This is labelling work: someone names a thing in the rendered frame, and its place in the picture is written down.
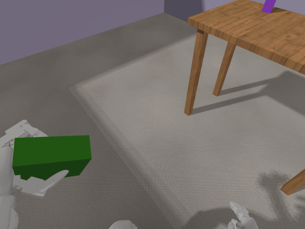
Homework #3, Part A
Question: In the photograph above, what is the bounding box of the robot left hand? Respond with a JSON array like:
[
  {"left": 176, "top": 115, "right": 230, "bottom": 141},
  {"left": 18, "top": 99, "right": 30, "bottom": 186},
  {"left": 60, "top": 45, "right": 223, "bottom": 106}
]
[{"left": 0, "top": 120, "right": 69, "bottom": 199}]

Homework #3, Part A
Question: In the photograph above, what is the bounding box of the robot right hand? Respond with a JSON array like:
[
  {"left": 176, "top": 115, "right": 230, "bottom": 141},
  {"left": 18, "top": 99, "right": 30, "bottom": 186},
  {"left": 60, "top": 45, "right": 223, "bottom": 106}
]
[{"left": 228, "top": 201, "right": 259, "bottom": 229}]

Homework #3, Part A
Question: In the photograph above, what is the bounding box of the robot left forearm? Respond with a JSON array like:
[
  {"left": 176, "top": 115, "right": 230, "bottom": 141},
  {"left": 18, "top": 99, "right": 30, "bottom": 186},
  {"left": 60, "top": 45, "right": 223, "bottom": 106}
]
[{"left": 0, "top": 195, "right": 20, "bottom": 229}]

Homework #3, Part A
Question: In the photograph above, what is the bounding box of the table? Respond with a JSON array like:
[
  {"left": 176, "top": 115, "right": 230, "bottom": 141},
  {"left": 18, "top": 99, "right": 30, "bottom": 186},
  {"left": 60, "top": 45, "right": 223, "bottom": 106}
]
[{"left": 184, "top": 0, "right": 305, "bottom": 195}]

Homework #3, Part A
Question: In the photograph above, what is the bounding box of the sponge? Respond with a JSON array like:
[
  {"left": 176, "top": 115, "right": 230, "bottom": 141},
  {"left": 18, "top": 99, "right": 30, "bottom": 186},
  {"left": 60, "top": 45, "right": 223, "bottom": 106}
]
[{"left": 12, "top": 135, "right": 92, "bottom": 180}]

